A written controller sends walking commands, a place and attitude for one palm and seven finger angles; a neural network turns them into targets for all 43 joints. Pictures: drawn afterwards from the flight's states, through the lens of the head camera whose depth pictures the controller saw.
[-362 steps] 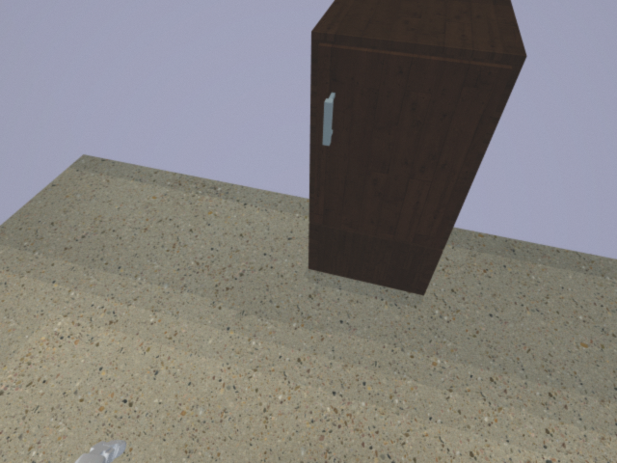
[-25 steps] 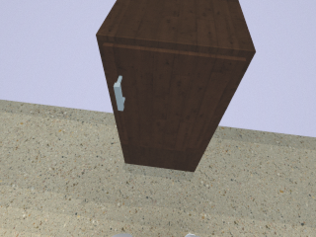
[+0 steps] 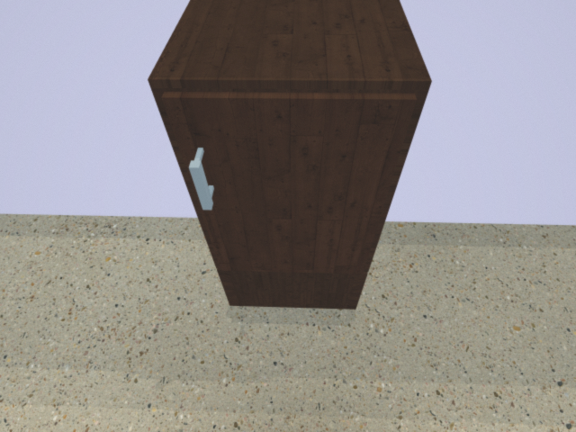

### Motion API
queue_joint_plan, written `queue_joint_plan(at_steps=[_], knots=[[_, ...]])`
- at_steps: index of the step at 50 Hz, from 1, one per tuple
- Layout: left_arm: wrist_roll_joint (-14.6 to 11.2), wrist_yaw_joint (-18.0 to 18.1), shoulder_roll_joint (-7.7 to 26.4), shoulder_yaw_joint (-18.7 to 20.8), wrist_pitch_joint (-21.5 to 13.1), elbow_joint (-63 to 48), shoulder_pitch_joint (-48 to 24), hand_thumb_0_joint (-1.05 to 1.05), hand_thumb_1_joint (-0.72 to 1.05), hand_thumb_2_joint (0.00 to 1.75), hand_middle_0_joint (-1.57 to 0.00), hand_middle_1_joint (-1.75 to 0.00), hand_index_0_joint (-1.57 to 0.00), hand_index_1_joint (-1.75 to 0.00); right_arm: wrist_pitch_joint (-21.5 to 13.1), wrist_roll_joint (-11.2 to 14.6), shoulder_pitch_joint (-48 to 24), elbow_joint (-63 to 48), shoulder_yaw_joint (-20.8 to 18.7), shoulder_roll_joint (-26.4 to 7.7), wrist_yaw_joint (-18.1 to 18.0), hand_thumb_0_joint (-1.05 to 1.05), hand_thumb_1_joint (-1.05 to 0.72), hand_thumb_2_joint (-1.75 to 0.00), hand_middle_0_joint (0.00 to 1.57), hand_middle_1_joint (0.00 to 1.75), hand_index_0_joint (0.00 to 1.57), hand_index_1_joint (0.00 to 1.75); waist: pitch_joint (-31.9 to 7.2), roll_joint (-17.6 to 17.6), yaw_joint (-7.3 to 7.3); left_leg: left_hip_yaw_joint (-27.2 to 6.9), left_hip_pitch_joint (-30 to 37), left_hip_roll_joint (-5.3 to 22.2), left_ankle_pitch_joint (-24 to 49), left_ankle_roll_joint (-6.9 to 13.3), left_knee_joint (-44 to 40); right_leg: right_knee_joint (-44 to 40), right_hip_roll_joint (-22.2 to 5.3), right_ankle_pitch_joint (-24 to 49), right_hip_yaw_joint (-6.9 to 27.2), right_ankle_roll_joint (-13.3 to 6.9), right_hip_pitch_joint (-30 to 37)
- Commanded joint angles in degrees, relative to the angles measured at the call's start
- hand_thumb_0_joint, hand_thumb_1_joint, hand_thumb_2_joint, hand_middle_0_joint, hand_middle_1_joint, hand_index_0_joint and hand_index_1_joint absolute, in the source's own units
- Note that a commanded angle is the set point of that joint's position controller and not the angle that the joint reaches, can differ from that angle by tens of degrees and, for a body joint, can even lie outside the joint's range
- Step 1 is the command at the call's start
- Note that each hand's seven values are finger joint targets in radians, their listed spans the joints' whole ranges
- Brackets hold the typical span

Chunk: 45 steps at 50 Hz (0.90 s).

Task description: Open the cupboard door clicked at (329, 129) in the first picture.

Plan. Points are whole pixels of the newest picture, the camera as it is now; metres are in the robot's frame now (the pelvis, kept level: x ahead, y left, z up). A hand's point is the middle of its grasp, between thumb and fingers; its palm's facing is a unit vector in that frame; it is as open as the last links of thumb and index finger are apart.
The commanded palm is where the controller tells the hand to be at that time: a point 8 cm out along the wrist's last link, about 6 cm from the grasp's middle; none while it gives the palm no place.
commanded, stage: come to a stop and stand still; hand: left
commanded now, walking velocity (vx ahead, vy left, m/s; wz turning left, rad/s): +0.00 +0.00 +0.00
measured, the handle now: (203, 179) +0.57 +0.19 -0.03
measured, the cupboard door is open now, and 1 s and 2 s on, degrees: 0 0 0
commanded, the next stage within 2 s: look again from close up in 0.48 s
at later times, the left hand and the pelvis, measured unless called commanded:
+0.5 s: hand out of the picture +0.04 +0.15 -0.17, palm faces +0.02 -0.98 -0.21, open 7.4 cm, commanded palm none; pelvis +0.03 -0.02 +0.01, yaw +0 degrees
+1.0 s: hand out of the picture +0.03 +0.16 -0.17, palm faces +0.02 -0.98 -0.22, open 7.4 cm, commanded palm none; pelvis +0.03 -0.02 +0.01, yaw +0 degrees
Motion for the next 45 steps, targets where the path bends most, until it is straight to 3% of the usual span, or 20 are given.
queue_joint_plan(at_steps=[1,3,7,10,19,33,45], knots=[[-0.56,0.79,6.51,1.01,-1.75,-2.88,0.95,0.0,0.9,0.9,-0.2,-0.3,-0.2,-0.3,-2.06,0.03,5.21,-1.94,0.23,-3.44,-0.32,0.0,-0.9,-0.9,0.2,0.3,0.2,0.3,-6.05,-4.22,-0.27,-3.53,6.32,2.45,9.28,0.38,-5.4,-5.78,-8.28,6.94,7.21,-3.39,0.23],[-0.32,0.75,5.81,1.11,-1.35,-2.03,2.37,0.0,0.9,0.9,-0.2,-0.3,-0.2,-0.3,-2.46,0.03,4.12,-1.26,0.49,-3.77,-0.87,0.0,-0.9,-0.9,0.2,0.3,0.2,0.3,-2.27,2.35,1.33,-5.56,4.06,4.46,15.57,1.56,-7.5,-3.3,-6.13,8.71,5.19,-2.14,1.13],[-0.42,0.65,5.81,0.98,-1.13,-0.64,3.56,0.0,0.9,0.9,-0.2,-0.3,-0.2,-0.3,-2.13,0.33,3.06,-0.62,0.73,-3.68,-1.37,0.0,-0.9,-0.9,0.2,0.3,0.2,0.3,1.15,-4.91,1.77,-4.51,3.01,3.63,12.63,1.18,-8.67,-5.13,-6.81,12.03,6.04,-1.84,1.38],[-0.48,0.72,6.26,0.99,-1.26,-0.33,3.77,0.0,0.9,0.9,-0.2,-0.3,-0.2,-0.3,-2.11,0.33,3.16,0.47,0.83,-3.53,-1.5,0.0,-0.9,-0.9,0.2,0.3,0.2,0.3,0.59,-6.34,1.66,-4.04,4.89,3.33,13.09,0.87,-9.33,-5.21,-7.35,16.4,6.26,-1.76,2.22],[-0.26,0.66,7.2,1.36,-1.17,0.06,4.2,0.0,0.9,0.9,-0.2,-0.3,-0.2,-0.3,-2.03,0.39,0.92,2.25,0.69,-4.05,-1.7,0.0,-0.9,-0.9,0.2,0.3,0.2,0.3,-0.16,-3.87,2.22,-3.38,7.6,3.38,14.78,0.68,-10.37,-6.42,-7.84,19.64,6.53,-1.51,3.55],[-0.11,0.55,8.27,1.84,-1.12,0.76,4.5,0.0,0.9,0.9,-0.2,-0.3,-0.2,-0.3,-1.91,0.57,-1.39,2.75,0.44,-5.0,-2.1,0.0,-0.9,-0.9,0.2,0.3,0.2,0.3,-1.87,-3.89,2.41,-2.42,9.31,3.68,16.8,0.15,-10.16,-6.87,-8.25,27.65,6.87,-1.49,6.24],[-0.16,0.31,8.62,1.83,-0.79,0.95,3.58,0.0,0.9,0.9,-0.2,-0.3,-0.2,-0.3,-1.89,0.47,-2.11,3.12,0.39,-5.91,-2.09,0.0,-0.9,-0.9,0.2,0.3,0.2,0.3,-0.02,-3.67,2.73,-3.36,9.07,3.97,15.16,0.51,-12.1,-8.49,-8.09,20.37,6.72,-1.36,4.82]])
